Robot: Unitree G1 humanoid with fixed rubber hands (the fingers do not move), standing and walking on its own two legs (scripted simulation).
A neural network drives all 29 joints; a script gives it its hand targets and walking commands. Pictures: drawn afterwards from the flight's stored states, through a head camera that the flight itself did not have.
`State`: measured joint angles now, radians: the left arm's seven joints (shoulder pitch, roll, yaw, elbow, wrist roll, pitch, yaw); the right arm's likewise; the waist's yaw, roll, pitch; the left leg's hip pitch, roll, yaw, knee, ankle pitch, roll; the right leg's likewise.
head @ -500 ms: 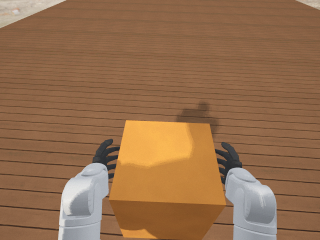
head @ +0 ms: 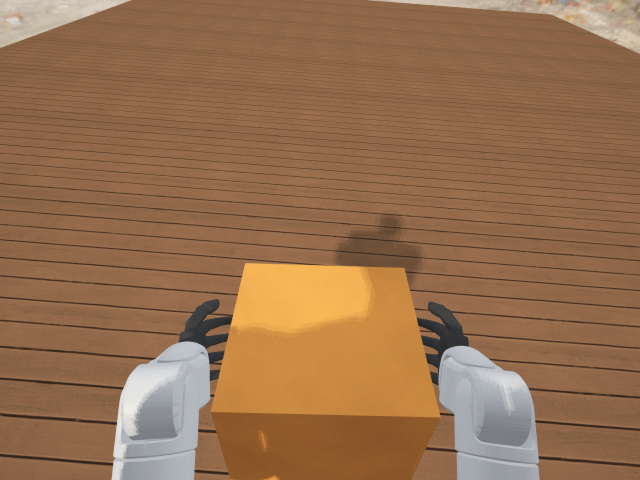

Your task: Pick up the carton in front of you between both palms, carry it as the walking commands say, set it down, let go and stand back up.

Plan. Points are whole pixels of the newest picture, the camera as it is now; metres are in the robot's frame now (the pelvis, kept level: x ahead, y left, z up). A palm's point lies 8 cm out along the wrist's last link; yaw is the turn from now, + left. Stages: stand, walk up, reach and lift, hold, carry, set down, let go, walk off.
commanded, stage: carry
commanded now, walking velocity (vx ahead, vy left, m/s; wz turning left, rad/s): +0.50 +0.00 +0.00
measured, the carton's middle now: (321, 386) +0.28 +0.00 +0.00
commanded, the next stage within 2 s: none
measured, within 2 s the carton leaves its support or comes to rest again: neither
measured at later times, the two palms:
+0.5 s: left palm (259, 188) +0.58 +0.12 +0.11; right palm (426, 199) +0.59 -0.18 +0.10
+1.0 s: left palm (258, 144) +0.76 +0.14 +0.10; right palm (398, 149) +0.76 -0.15 +0.11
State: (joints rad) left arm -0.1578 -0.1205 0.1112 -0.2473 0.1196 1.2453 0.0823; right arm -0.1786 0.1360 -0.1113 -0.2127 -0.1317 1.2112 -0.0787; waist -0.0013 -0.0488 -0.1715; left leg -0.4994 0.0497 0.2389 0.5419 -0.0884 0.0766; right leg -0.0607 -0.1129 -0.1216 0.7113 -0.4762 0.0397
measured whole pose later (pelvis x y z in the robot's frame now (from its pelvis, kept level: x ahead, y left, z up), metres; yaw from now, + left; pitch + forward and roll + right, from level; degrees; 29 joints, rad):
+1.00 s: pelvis +0.50 +0.00 +0.02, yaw +0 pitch +4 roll +1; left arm -0.18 -0.14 0.12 -0.28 0.13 1.24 0.07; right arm -0.20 0.14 -0.13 -0.26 -0.13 1.22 -0.08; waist 0.00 -0.03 -0.15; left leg -0.33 0.05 0.20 0.53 -0.25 0.03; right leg -0.19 -0.09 -0.18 0.52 -0.38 0.03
